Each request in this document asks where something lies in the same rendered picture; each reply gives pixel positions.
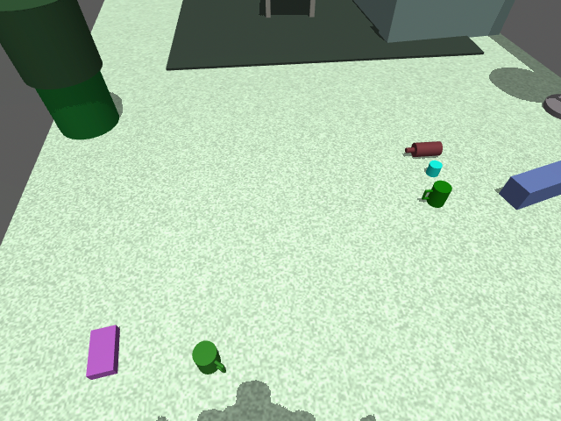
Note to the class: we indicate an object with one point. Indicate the potted plant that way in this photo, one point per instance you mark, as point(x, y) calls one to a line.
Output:
point(51, 47)

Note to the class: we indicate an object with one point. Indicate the sofa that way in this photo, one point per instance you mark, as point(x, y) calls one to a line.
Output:
point(405, 20)

